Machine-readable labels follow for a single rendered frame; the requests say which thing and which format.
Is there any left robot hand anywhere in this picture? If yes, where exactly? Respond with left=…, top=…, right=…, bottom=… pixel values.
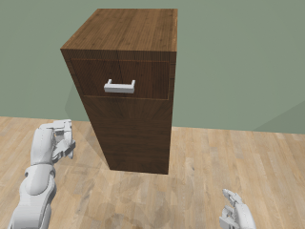
left=30, top=119, right=76, bottom=166

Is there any handle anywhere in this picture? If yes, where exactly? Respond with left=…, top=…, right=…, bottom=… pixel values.
left=104, top=79, right=135, bottom=94

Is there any drawer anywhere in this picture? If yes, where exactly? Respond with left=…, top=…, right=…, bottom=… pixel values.
left=71, top=58, right=171, bottom=99

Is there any right robot hand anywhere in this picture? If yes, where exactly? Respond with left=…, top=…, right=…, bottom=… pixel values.
left=219, top=188, right=256, bottom=229

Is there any robot left forearm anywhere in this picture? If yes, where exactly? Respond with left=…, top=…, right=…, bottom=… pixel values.
left=7, top=163, right=57, bottom=229

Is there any cabinet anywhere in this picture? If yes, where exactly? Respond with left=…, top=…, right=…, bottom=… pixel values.
left=60, top=9, right=178, bottom=175

